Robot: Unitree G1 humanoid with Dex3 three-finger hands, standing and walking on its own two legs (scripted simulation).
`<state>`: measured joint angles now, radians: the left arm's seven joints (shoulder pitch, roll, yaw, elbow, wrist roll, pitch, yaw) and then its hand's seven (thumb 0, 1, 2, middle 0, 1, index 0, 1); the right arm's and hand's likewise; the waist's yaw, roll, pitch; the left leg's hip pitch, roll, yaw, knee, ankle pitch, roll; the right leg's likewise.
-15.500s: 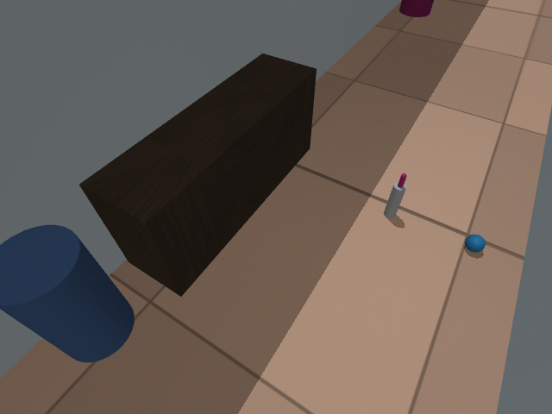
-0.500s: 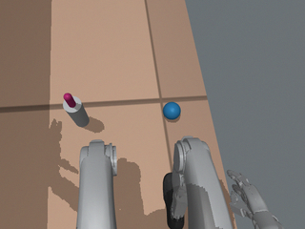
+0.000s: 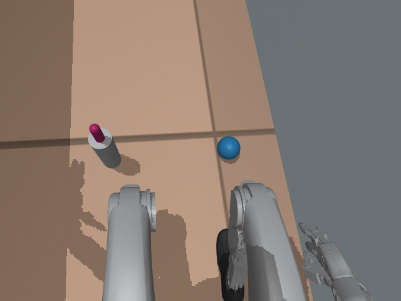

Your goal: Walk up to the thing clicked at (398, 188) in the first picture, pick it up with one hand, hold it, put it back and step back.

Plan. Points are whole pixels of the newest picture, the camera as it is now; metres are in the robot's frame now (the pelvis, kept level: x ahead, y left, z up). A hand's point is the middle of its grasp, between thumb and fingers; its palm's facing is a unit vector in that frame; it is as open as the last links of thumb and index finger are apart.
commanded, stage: go down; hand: left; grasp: from the side
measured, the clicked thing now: (104, 146) +0.45 +0.23 -0.25
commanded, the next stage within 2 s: approach in 1.50 s
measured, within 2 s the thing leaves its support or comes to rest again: neither
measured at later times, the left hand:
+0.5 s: hand out of the picture +0.38 +0.40 +0.04, palm faces +0.06 -1.00 -0.05, open 17.6 cm
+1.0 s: hand out of the picture +0.38 +0.40 +0.04, palm faces +0.06 -1.00 -0.05, open 17.6 cm
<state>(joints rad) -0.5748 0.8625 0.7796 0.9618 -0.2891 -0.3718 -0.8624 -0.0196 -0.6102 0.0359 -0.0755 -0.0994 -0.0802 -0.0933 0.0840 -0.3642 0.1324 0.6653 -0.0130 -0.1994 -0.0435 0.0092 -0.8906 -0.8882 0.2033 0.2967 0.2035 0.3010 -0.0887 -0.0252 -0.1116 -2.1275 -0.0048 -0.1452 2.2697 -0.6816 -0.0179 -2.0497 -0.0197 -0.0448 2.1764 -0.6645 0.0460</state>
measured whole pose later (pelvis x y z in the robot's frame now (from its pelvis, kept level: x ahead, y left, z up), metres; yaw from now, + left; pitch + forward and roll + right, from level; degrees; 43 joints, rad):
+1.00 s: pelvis +0.00 +0.00 +0.00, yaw +0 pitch +31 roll -8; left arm -0.56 0.85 0.79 0.95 -0.30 -0.38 -0.86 -0.02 -0.61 0.05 -0.07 -0.12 -0.08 -0.10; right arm 0.08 -0.36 0.13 0.67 -0.01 -0.20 -0.04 0.01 -0.88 -0.88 0.20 0.30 0.20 0.30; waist -0.09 -0.02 -0.11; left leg -2.13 -0.01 -0.15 2.28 -0.69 -0.02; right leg -2.05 -0.02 -0.04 2.18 -0.67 0.04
